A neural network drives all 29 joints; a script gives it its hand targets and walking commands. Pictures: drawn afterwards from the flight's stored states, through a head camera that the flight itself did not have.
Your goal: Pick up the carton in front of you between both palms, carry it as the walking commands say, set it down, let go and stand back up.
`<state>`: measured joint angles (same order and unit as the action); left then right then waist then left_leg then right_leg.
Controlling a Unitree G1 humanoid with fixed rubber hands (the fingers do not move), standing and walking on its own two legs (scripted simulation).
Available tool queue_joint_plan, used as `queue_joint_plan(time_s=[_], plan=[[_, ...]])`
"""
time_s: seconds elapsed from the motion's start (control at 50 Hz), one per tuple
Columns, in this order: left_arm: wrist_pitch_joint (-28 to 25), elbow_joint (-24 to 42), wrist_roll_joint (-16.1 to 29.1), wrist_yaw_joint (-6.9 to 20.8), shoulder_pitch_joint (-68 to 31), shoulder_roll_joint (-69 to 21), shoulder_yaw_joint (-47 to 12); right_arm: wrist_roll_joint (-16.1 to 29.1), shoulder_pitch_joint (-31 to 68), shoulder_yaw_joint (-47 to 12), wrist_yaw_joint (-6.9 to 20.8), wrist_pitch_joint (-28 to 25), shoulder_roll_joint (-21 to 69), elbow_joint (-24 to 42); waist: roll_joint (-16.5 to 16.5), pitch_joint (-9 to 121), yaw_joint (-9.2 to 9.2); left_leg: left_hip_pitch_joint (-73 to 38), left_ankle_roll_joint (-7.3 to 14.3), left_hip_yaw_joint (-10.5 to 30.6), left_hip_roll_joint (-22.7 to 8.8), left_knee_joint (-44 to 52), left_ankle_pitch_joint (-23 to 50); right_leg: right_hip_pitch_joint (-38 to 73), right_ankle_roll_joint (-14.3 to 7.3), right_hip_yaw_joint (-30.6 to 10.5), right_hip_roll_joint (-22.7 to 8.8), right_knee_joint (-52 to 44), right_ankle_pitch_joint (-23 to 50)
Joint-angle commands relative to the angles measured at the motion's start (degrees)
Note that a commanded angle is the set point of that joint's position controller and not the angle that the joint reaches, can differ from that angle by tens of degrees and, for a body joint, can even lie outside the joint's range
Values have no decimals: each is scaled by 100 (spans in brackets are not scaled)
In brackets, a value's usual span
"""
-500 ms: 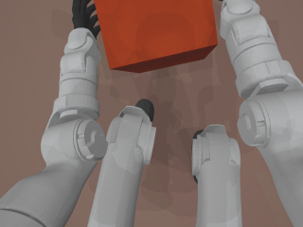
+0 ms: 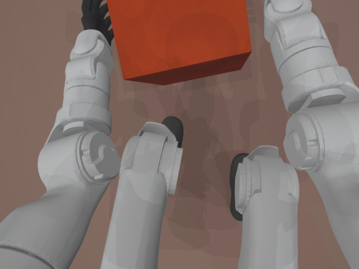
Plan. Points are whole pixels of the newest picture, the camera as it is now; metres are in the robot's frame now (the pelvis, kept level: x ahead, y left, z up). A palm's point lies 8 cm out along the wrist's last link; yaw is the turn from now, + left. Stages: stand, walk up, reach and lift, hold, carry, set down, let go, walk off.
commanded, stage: set down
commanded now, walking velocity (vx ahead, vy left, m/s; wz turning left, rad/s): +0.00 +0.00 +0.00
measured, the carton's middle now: (186, 24) +0.51 +0.11 -0.26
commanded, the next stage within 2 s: let go in 1.54 s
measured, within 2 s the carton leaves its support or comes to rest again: rests again in 0.04 s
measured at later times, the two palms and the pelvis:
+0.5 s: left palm (82, 43) +0.45 +0.30 -0.19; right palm out of the picture +0.57 -0.08 -0.20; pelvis -0.01 +0.02 -0.01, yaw -1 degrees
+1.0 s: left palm (19, 18) +0.46 +0.29 -0.04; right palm out of the picture +0.59 -0.07 -0.03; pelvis +0.00 +0.02 +0.07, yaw +0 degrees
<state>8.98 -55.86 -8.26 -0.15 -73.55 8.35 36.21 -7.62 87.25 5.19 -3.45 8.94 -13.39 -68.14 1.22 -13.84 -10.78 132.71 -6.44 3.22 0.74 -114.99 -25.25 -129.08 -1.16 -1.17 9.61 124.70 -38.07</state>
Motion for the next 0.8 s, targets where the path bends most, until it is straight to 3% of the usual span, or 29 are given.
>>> queue_joint_plan(time_s=[0.0,0.04,0.06,0.08,0.12,0.14,0.16,0.22,0.24,0.26,0.32,0.44,0.52,0.6,0.64,0.66,0.72,0.74,0.78], plan=[[-191,138,176,795,-2305,-2869,-1002,134,1823,-680,816,-225,3252,392,1081,4341,-61,-2367,318,-650,238,-22,1526,1593,16,-306,-237,-1566,1831],[-215,92,147,777,-2257,-2748,-915,153,1869,-675,807,-213,3178,357,1050,4320,-180,-2300,321,-699,233,-18,1456,1651,5,-348,-262,-1561,1791],[-234,96,158,752,-2232,-2630,-883,168,1888,-732,783,-217,3076,380,1111,4315,-173,-2303,320,-682,219,-36,1446,1661,31,-330,-264,-1538,1750],[-250,38,143,728,-2248,-2540,-863,169,1917,-672,771,-226,2985,369,958,4233,-217,-2285,308,-693,212,-23,1452,1640,17,-360,-265,-1524,1765],[-311,19,194,630,-2145,-2181,-732,192,1951,-691,691,-229,2530,362,1075,4261,-215,-2324,304,-700,178,-48,1415,1767,54,-366,-304,-1518,1742],[-374,-41,174,529,-1945,-1823,-602,214,1890,-664,601,-259,2116,391,990,4316,-268,-2420,280,-727,155,-62,1446,1812,70,-387,-330,-1502,1734],[-452,-105,229,397,-1761,-1343,-471,233,1856,-662,470,-289,1516,405,1129,4367,-243,-2434,255,-715,111,-71,1437,1991,117,-391,-374,-1507,1771],[-799,-452,426,-209,-739,697,-228,487,1693,-687,-54,-386,-706,567,904,4566,-443,-2684,164,-777,-66,-11,1595,2183,234,-493,-537,-1505,1775],[-865,-593,521,-322,-649,1013,-208,651,1753,-808,-131,-366,-929,554,876,4691,-577,-2755,161,-794,-120,-4,1598,2283,257,-550,-600,-1505,1760],[-904,-596,664,-384,-671,1094,-260,734,1859,-877,-167,-360,-1171,588,809,4832,-533,-2824,169,-775,-166,15,1667,2367,247,-563,-629,-1497,1775],[-1013,-442,1201,-435,-996,1209,-586,1074,2083,-1236,-119,-325,-1194,608,1051,5016,-522,-2827,244,-741,-219,4,1703,2460,187,-549,-731,-1461,1623],[-1002,-263,1836,-405,-1276,1091,-1268,1540,2186,-1552,104,-301,-1133,807,1204,5333,-485,-3288,321,-641,-272,85,1867,2517,163,-339,-787,-1257,1449],[-950,218,2033,-564,-980,1172,-1448,1633,2094,-1468,54,-292,-1433,1277,1156,6618,-580,-4491,304,-620,-178,209,2438,2898,200,-113,-761,-1162,1552],[-724,1092,2323,-801,-423,1100,-1672,1524,1971,-1191,-91,-159,-1785,2087,1093,8338,-409,-5982,360,-654,37,370,3151,3321,171,249,-615,-1202,1811],[-537,1564,2226,-899,-275,1168,-1635,1333,1778,-923,-122,10,-1815,2191,1108,8557,-385,-6239,395,-707,128,622,2878,3377,142,375,-548,-1395,1536],[-424,1765,2189,-946,-325,1153,-1683,1220,1705,-737,-131,104,-1836,2159,1078,8472,-242,-6264,390,-703,150,760,2696,3270,114,452,-512,-1545,1382],[-199,1847,1791,-1023,-386,1100,-1555,1081,1447,-381,-30,282,-1772,1748,681,7207,-345,-5914,378,-646,178,1183,1798,2331,39,483,-485,-1912,422],[-166,1740,1607,-1023,-350,1055,-1431,1032,1337,-358,34,312,-1696,1392,594,6695,-459,-5648,357,-650,172,1322,1502,2161,14,419,-480,-2053,160],[-144,1673,1512,-993,-283,712,-1511,1060,1221,-345,169,287,-1565,1124,391,6307,-436,-5405,290,-613,164,1543,1206,2027,-39,341,-436,-2243,26]])
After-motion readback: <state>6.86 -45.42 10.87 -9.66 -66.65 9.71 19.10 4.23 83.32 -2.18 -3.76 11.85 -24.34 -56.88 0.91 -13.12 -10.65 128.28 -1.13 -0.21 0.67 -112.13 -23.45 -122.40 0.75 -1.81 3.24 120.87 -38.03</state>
